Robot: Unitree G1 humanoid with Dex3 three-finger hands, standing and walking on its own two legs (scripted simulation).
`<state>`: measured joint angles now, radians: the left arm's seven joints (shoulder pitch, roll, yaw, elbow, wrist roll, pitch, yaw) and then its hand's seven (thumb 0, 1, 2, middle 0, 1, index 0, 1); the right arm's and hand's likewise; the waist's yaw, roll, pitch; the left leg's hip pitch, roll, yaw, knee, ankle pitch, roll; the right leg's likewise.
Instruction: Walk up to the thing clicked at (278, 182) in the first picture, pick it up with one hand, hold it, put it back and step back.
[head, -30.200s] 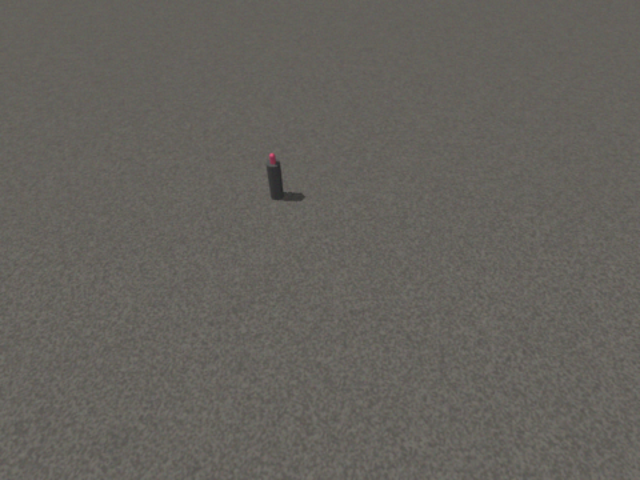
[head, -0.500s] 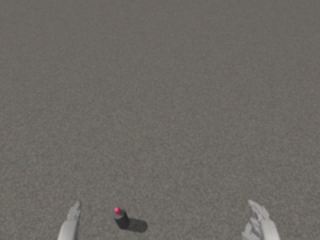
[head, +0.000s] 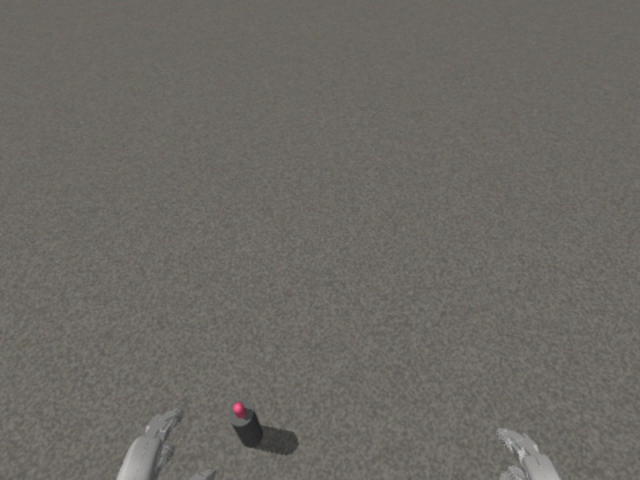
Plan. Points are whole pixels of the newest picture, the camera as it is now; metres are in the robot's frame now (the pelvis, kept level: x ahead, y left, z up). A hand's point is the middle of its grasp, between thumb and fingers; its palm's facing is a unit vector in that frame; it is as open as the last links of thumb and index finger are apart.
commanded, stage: stand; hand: left
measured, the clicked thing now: (245, 422) +0.38 +0.23 -0.61
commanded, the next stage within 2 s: none
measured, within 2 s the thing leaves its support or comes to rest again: neither
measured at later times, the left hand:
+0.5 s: hand out of the picture +0.04 +0.25 -0.12, palm faces +0.00 -0.94 -0.35, open 7.4 cm
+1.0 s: hand out of the picture +0.03 +0.25 -0.11, palm faces -0.01 -0.94 -0.35, open 7.4 cm
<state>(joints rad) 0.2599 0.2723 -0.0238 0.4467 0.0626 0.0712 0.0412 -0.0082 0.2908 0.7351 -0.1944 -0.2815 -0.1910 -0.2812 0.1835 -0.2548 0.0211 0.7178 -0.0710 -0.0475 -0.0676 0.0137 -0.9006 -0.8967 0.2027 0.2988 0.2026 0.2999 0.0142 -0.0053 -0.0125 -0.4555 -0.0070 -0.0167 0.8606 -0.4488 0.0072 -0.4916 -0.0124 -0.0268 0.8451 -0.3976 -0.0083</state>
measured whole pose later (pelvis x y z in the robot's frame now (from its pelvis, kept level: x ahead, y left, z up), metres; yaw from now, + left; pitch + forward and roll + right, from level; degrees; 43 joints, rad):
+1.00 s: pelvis -0.01 +0.00 +0.05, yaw +0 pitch -4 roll +0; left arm 0.13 0.33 0.00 1.19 0.03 -0.01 0.01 0.00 0.90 0.90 -0.20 -0.30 -0.20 -0.30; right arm 0.16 -0.33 -0.01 1.15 -0.02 0.00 -0.01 0.01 -0.91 -0.90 0.20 0.30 0.20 0.30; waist 0.01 0.01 0.06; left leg -0.10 -0.01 -0.02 0.35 -0.18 0.00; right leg -0.15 -0.02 -0.03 0.36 -0.14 0.00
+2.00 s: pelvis +0.02 +0.00 +0.05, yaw +0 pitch -3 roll +0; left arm 0.08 0.33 0.00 1.17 0.01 -0.01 0.01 0.00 0.90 0.90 -0.20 -0.30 -0.20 -0.30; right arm 0.11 -0.34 0.00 1.14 -0.02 -0.01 -0.01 0.01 -0.90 -0.90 0.20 0.30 0.20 0.30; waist 0.00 0.01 0.05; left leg -0.06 0.00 -0.01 0.30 -0.19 0.00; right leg -0.11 0.00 -0.02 0.31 -0.16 0.00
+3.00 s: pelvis -0.15 +0.03 +0.02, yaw -6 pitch -2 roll +1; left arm 0.17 0.36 0.06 0.84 0.03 0.04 0.00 0.00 0.90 0.90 -0.20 -0.30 -0.20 -0.30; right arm 0.11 -0.38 -0.05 0.88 0.00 0.05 -0.02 0.01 -0.90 -0.90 0.20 0.30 0.20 0.30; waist 0.01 0.01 0.18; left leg -0.45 -0.07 -0.07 1.02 -0.51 0.00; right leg -0.27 0.03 0.07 0.67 -0.35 -0.02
